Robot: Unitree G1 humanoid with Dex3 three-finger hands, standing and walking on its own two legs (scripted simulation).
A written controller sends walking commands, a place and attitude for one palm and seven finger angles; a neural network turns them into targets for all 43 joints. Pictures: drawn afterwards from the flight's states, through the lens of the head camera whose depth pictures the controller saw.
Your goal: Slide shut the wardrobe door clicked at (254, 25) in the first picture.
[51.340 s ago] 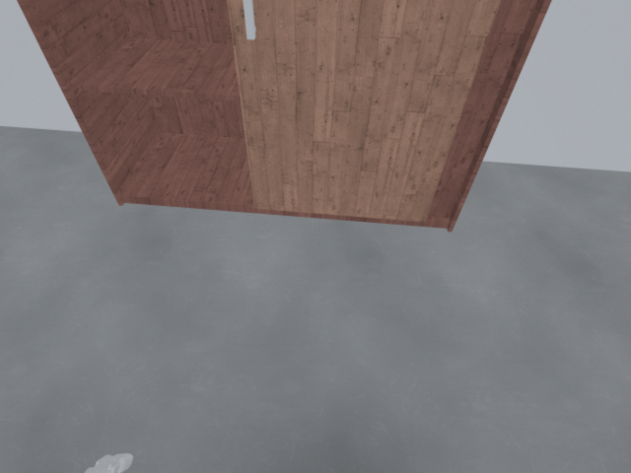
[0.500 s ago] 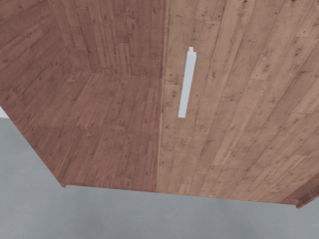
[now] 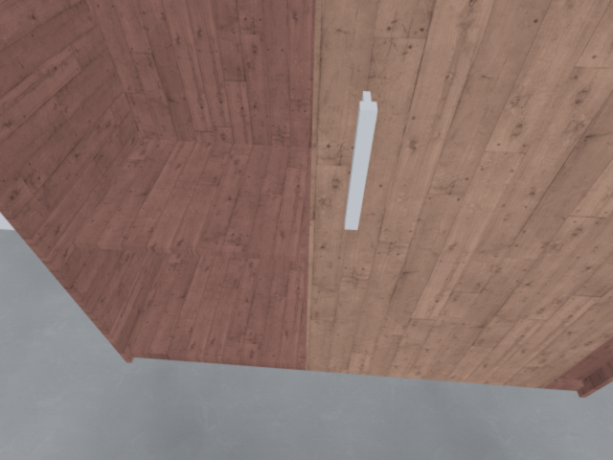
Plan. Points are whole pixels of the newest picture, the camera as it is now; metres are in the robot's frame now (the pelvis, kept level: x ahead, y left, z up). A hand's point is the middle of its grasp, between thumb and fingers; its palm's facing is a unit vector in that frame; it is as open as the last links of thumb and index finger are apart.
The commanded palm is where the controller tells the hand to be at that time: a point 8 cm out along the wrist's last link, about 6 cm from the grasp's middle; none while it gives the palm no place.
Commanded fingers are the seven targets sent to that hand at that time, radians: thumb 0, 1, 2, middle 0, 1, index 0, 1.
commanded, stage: look again from close up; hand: right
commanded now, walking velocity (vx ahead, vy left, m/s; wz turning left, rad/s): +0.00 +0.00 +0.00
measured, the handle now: (358, 166) +0.50 -0.04 +0.13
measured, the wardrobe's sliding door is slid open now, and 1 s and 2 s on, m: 0.59 0.59 0.59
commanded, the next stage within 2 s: shuffle to correct the standing spot in 0.62 s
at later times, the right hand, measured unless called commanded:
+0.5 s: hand out of the picture +0.00 -0.17 -0.17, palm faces +0.05 +0.98 -0.18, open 7.4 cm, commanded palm none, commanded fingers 0.00 -0.90 -0.90 0.20 0.30 0.20 0.30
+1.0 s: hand out of the picture +0.00 -0.15 -0.18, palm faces +0.04 +0.98 -0.18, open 7.4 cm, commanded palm none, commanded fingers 0.00 -0.90 -0.90 0.20 0.30 0.20 0.30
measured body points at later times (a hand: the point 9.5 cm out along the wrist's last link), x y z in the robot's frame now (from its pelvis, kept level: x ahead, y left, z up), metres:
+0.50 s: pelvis +0.01 +0.00 +0.00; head +0.01 +0.00 +0.45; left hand +0.02 +0.22 -0.16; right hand +0.00 -0.22 -0.16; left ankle +0.01 +0.15 -0.74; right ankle +0.01 -0.13 -0.74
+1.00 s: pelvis +0.03 +0.02 +0.00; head +0.04 +0.02 +0.45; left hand +0.01 +0.24 -0.16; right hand +0.00 -0.20 -0.16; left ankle +0.01 +0.15 -0.74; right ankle +0.01 -0.13 -0.74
